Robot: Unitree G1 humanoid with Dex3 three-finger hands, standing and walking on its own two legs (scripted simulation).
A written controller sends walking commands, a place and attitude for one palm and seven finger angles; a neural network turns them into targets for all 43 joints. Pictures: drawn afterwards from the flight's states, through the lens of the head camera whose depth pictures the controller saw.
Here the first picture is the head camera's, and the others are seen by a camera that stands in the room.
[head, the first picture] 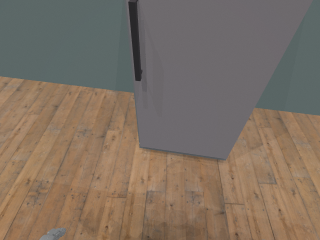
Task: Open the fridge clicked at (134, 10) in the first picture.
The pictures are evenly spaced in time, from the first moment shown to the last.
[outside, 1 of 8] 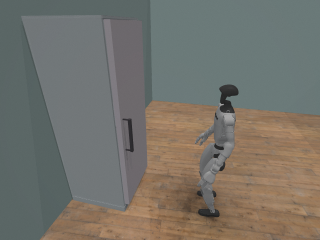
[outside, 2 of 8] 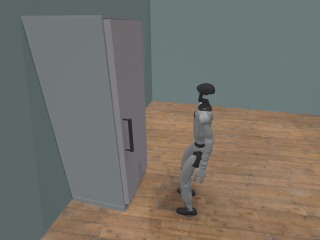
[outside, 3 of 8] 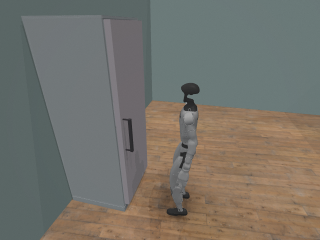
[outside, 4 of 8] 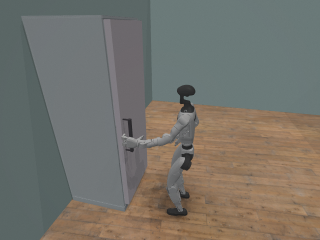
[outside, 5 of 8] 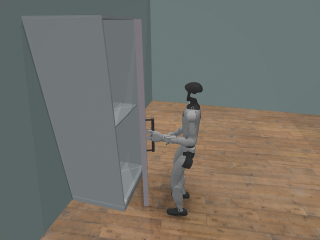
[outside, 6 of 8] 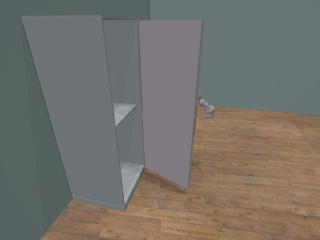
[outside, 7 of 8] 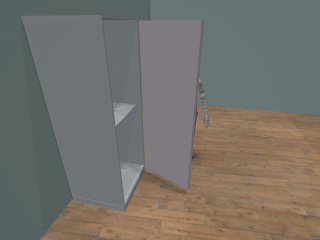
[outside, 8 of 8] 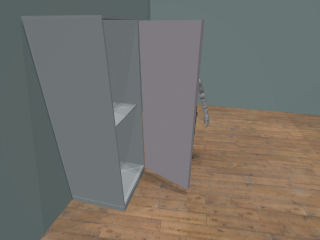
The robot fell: no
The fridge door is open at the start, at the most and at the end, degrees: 0 77 67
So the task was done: yes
